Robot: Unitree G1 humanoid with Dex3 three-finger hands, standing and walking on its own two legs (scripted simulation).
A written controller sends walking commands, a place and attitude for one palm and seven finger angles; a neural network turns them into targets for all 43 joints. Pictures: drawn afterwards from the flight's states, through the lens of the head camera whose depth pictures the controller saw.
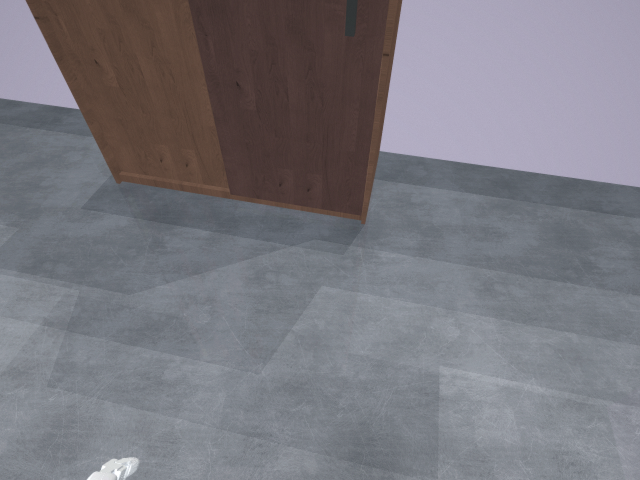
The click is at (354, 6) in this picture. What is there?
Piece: wardrobe's sliding door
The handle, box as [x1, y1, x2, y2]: [345, 0, 357, 36]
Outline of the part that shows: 347,0 345,35 353,36 355,29 357,0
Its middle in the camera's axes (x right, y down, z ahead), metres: +0.09 -0.71 +0.99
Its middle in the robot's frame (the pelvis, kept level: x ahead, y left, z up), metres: +1.25 -0.01 +0.20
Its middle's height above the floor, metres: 0.97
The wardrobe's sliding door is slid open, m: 0.00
